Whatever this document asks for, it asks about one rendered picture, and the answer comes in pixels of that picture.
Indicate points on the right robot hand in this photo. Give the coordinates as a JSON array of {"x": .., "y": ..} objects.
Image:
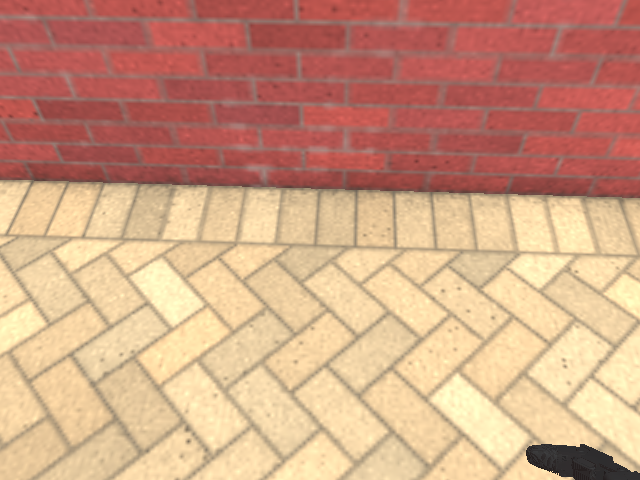
[{"x": 581, "y": 463}]

